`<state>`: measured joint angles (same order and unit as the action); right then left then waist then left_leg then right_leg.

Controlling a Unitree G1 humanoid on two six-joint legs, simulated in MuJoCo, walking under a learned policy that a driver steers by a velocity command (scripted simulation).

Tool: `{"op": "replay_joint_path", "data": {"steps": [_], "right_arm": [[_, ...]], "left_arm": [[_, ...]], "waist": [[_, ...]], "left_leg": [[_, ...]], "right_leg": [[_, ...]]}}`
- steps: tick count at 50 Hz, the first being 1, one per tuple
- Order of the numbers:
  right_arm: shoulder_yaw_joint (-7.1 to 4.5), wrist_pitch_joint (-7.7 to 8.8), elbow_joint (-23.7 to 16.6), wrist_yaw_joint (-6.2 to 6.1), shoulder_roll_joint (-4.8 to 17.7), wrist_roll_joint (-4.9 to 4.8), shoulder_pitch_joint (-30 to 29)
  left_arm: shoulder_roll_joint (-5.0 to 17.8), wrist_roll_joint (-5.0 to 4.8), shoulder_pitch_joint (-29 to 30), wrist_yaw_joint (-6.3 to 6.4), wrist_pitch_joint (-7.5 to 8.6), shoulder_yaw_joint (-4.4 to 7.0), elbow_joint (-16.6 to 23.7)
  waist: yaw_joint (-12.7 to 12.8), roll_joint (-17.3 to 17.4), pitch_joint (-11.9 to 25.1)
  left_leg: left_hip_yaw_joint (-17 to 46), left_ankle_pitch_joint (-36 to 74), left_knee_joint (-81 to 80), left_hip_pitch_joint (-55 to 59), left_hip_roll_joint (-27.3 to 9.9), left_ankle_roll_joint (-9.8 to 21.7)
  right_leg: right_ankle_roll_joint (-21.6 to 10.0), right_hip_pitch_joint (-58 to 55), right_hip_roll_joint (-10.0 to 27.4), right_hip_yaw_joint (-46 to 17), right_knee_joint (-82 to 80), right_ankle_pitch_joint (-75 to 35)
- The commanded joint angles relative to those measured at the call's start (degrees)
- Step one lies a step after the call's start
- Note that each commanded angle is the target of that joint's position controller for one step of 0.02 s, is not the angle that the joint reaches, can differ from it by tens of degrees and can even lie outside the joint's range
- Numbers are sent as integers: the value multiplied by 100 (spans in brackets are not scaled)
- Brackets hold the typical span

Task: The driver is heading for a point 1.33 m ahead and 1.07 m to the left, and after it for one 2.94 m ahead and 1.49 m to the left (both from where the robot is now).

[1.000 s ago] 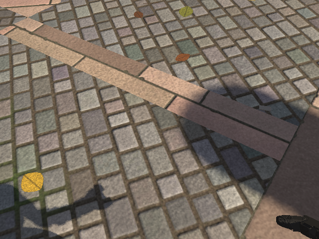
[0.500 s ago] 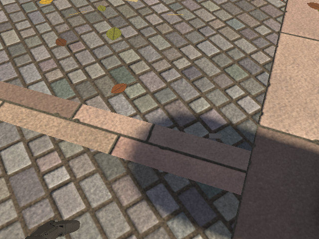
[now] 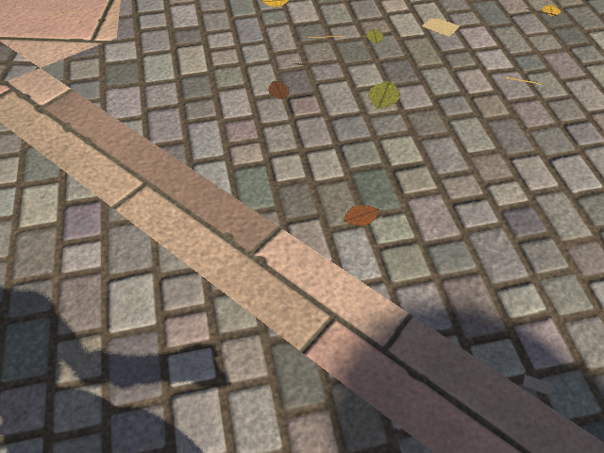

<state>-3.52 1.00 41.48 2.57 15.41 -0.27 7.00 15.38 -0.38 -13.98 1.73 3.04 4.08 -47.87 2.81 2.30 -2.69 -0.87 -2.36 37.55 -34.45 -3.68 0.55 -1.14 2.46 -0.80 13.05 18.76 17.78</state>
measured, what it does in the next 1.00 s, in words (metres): walks ahead, turning left: left foot, then right foot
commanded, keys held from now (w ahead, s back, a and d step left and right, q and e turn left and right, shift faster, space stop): q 0.30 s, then w+q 0.64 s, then q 0.06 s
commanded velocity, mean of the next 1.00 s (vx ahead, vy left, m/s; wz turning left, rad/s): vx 0.27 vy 0.00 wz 0.58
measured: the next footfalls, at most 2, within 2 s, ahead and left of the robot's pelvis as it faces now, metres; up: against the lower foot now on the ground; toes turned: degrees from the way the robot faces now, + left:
left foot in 0.06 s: +0.18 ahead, +0.11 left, +0.00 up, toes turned +4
right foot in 0.50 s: +0.19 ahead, -0.12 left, +0.00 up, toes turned +21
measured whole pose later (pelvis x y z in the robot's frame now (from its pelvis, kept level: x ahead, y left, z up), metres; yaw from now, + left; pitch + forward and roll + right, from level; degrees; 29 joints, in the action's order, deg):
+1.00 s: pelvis +0.25 +0.10 -0.02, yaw +36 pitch +3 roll +0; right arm -4.0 0.4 31.3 2.8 16.3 -1.2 3.7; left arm 17.3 -1.3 -23.2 0.9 2.8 4.0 -49.8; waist 4.7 0.6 -2.4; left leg -3.2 -7.0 34.8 -29.6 0.8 4.5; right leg 4.3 -1.9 8.6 12.5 32.4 27.1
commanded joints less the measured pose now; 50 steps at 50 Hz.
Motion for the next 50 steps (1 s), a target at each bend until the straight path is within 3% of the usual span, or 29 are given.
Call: {"op": "replay_joint_path", "data": {"steps": [1, 2, 3, 4, 5, 6, 7, 8, 9, 12, 15, 17, 19, 22, 24, 25, 26, 27, 28, 29, 30, 32, 38, 42, 45, 47, 48, 49, 50], "right_arm": [[-214, 32, -480, 94, 614, 25, 249], [-301, 57, -391, 84, 755, 18, 710], [-448, 81, -308, -17, 1126, 47, 1187], [-556, 51, -384, -173, 1709, 61, 1320], [-506, 80, -622, -144, 1804, 174, 1167], [-423, 66, -745, -90, 1404, 103, 984], [-357, 63, -776, -99, 1175, 20, 653], [-316, 23, -770, -133, 1012, -62, 443], [-287, -29, -799, -180, 931, -80, 266], [-334, -99, -921, -271, 1045, 72, 148], [-387, -142, -954, -390, 1145, 23, 220], [-381, -184, -1012, -444, 1117, -20, 152], [-380, -202, -1054, -451, 1144, -14, 129], [-363, -221, -1044, -424, 1103, -47, 270], [-313, -253, -1079, -435, 962, -87, 152], [-234, -248, -1128, -440, 663, -104, 121], [-147, -187, -1273, -417, 301, -137, 182], [-232, -66, -1494, -372, 721, -92, -97], [-310, -41, -1370, -333, 969, -77, 26], [-344, -51, -1183, -307, 1002, -48, 275], [-346, -50, -1087, -288, 942, -20, 399], [-291, -18, -1096, -229, 713, -33, 262], [-185, 16, -1270, -141, 445, -112, -317], [-92, 39, -1433, 12, 274, -128, -829], [-88, 33, -1511, 106, 309, -143, -924], [-202, 14, -1488, 104, 542, -95, -562], [-346, -11, -1288, 76, 785, -80, 228], [-542, -64, -999, -25, 1144, -75, 1257], [-643, -121, -877, -183, 1688, -104, 1757]], "left_arm": [[1108, -137, 367, 95, -83, 289, 400], [1068, -163, 437, 114, -130, 280, 429], [957, -103, 190, 99, -128, 239, 411], [473, 242, -52, 38, -86, 74, 583], [478, 209, -412, -56, -31, -5, 692], [891, 27, -38, -118, -40, 99, 615], [878, -48, 316, -112, -74, 97, 732], [784, 22, 413, -38, -132, 98, 657], [839, 82, 474, 29, -204, 125, 691], [658, 81, 307, 57, -291, 97, 671], [571, 83, 452, 94, -297, 53, 691], [598, 60, 563, 54, -284, 53, 741], [652, 36, 621, -4, -225, 70, 802], [677, -17, 485, -96, -63, 100, 811], [674, -46, -69, -127, 23, 153, 620], [994, 14, -569, -94, 50, 247, 507], [1456, 153, -738, -90, 31, 318, 490], [1558, 299, -425, -134, 104, 368, 591], [1202, 190, -24, -81, 143, 286, 733], [969, 84, 134, -37, 152, 222, 767], [888, 43, 120, -11, 145, 190, 783], [821, 89, -173, 17, 188, 146, 705], [856, 142, -666, -10, 196, 140, 501], [1105, 37, -817, -31, 164, 185, 326], [1251, -91, -844, -80, 110, 235, 182], [1478, -184, -731, -83, 65, 303, 142], [1520, -212, -597, -65, 28, 310, 152], [1393, -205, -598, -45, 51, 259, 216], [777, 99, -745, -76, 121, 68, 521]], "waist": [[-360, -732, 492], [-607, -606, 703], [-788, -103, 1031], [-517, 1229, 1469], [-333, 1409, 2523], [-633, 400, 2512], [-536, 172, 1873], [-395, -246, 1373], [-277, -137, 1102], [-114, 317, 1074], [-210, 376, 1206], [-257, 524, 1224], [-290, 794, 1123], [-253, 830, 994], [99, 673, 767], [247, 2, 762], [100, -1310, 665], [-6, -1597, 84], [-165, -1340, -140], [-246, -1207, -114], [-244, -1117, -17], [-97, -970, -69], [228, -887, -239], [424, -939, -418], [331, -911, -491], [-31, -1089, -126], [-542, -1025, 352], [-1039, -796, 978], [-913, 548, 1621]], "left_leg": [[-252, -603, -277, 621, 236, 272], [-373, -316, -747, 1239, 456, 425], [-33, 1283, -1213, 2249, 437, 661], [1692, 4443, -754, 3710, -875, 1275], [3972, 4124, -1125, 4756, -1971, 2583], [3387, 3189, -1365, 4477, -1648, 2327], [2745, 2348, -1449, 3870, -1346, 1977], [2374, 1590, -1591, 3204, -1050, 1646], [2202, 1111, -1737, 2590, -871, 1504], [1987, 912, -1918, 1895, -544, 1404], [2100, 262, -1897, 1900, -480, 1334], [2297, -1655, -2115, 1708, -338, 1231], [2567, -2600, -2253, 1525, -315, 1176], [2817, -3164, -2170, 1364, -274, 1081], [2693, -3542, -1866, 702, 47, 789], [2150, -3644, -677, -142, 454, 434], [918, -3184, 977, -1249, 1223, 217], [1135, -2634, 1756, -1864, 713, 192], [1201, -2084, 2134, -1935, 557, 151], [1078, -1707, 2345, -1844, 507, 43], [945, -1443, 2558, -1746, 453, -41], [755, -918, 2933, -1644, 341, -142], [499, -107, 1861, -1567, 105, -312], [7, -98, 723, -1000, 27, -194], [-261, -652, 125, -554, 98, 121], [-568, -1107, -130, 426, 466, 413], [-709, -855, -502, 1502, 752, 607], [-531, -142, -798, 3155, 879, 820], [1521, 817, -676, 5339, -466, 1363]], "right_leg": [[-629, -234, 1679, -420, 729, -4822], [-459, -146, 1476, -282, 1516, -4869], [-114, 331, 1041, -151, 2685, -4044], [296, 2021, 409, -154, 4539, 95], [489, 3283, -446, -1286, 6046, 2543], [400, 3488, -78, -1933, 6221, 2081], [328, 3679, 82, -1862, 5931, 1576], [349, 3650, 274, -1821, 5464, 1227], [369, 3409, 352, -1823, 5021, 983], [454, 2766, 162, -1693, 4236, 634], [552, 2650, 94, -1790, 3511, 338], [539, 2478, 62, -1777, 3046, 73], [496, 2246, -14, -1699, 2651, 144], [297, 1660, -123, -1582, 1842, 299], [32, 605, -13, -1506, 644, -137], [-264, -197, 918, -2371, 74, 477], [-776, -507, 2114, -4173, -538, 1945], [-1221, 178, 2540, -5210, -918, 2764], [-1078, 252, 2299, -4662, -906, 2591], [-814, 164, 1972, -4021, -869, 2040], [-643, 98, 1773, -3536, -863, 1574], [-586, 206, 1596, -2739, -956, 650], [-641, -95, 1549, -1528, -1014, -661], [-639, -181, 1684, -1036, -1044, -1042], [-577, -465, 1835, -749, -813, -1789], [-473, -555, 1826, -424, -1, -4336], [-338, -447, 1681, -178, 1092, -5665], [-96, 320, 1418, -43, 2490, -5586], [267, 2605, 872, -175, 4581, -1169]]}}
Velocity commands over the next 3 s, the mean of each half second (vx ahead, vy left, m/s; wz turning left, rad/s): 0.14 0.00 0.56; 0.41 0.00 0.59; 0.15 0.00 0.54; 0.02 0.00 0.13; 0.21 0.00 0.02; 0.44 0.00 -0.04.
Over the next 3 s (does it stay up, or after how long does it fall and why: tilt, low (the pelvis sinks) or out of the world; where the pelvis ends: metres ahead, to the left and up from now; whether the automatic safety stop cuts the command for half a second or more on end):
stays up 0.59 0.57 0.01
